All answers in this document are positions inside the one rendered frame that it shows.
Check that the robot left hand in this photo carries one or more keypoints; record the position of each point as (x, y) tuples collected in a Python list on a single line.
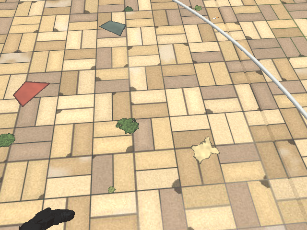
[(47, 218)]

